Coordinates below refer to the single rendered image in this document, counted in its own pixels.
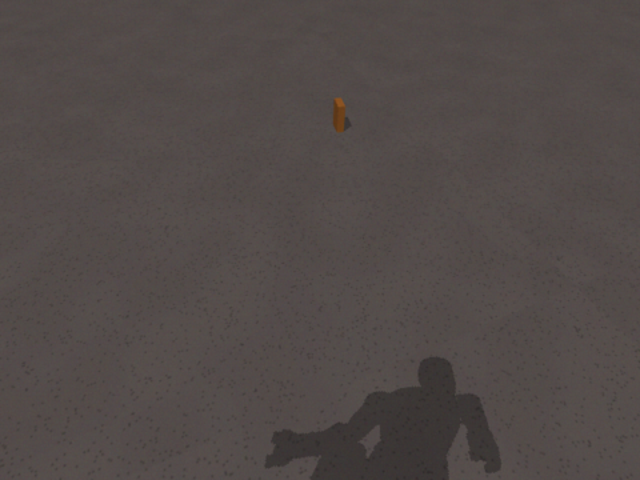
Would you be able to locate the carton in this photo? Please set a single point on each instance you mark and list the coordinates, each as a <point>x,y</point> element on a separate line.
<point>339,115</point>

